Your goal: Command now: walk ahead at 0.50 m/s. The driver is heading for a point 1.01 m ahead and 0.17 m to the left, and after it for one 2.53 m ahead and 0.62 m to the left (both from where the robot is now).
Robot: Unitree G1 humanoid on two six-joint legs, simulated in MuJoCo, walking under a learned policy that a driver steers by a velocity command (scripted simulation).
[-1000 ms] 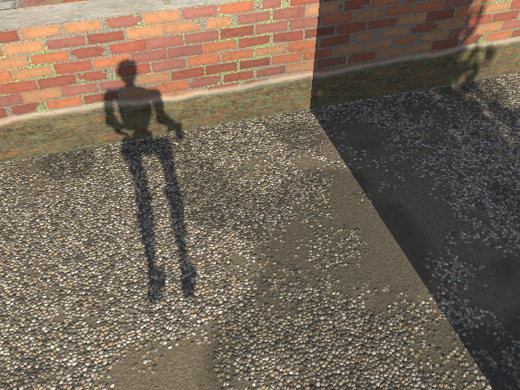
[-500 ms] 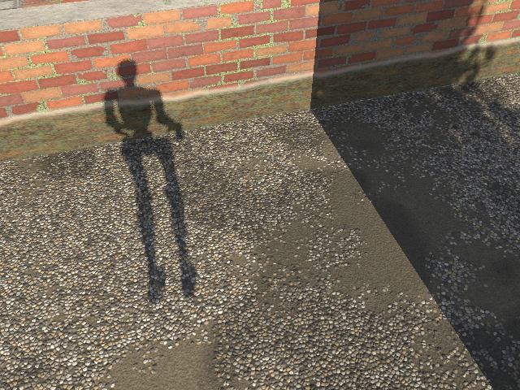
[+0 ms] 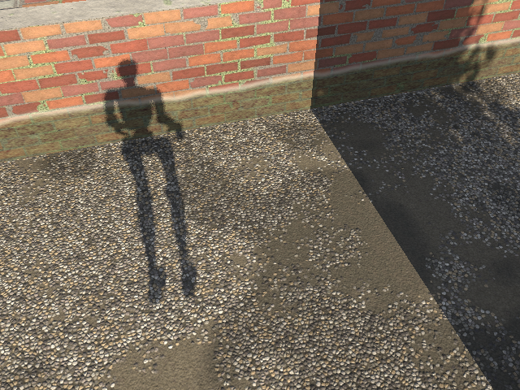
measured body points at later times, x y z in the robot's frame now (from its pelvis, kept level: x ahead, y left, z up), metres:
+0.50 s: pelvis +0.00 +0.00 +0.00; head -0.01 +0.00 +0.45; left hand +0.20 +0.20 -0.08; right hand +0.18 -0.20 -0.09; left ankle -0.04 +0.10 -0.72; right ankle +0.00 -0.07 -0.72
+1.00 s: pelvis +0.00 +0.00 +0.00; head -0.01 +0.00 +0.45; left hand +0.20 +0.20 -0.08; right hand +0.18 -0.20 -0.09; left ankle -0.04 +0.10 -0.72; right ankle +0.00 -0.07 -0.72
